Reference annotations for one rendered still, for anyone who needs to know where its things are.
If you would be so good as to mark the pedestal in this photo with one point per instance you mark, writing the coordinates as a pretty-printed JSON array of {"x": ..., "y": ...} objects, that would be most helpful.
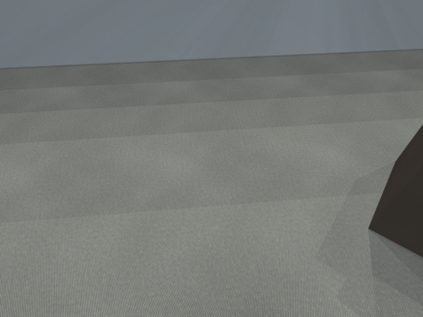
[{"x": 399, "y": 214}]

